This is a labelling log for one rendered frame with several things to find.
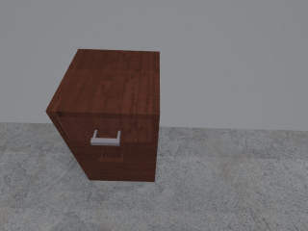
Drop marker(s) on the cabinet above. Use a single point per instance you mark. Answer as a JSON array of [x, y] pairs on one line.
[[117, 84]]

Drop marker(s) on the drawer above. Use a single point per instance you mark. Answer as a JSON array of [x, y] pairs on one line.
[[82, 128]]

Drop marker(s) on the handle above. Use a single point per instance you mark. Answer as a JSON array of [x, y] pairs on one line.
[[111, 161], [105, 141]]

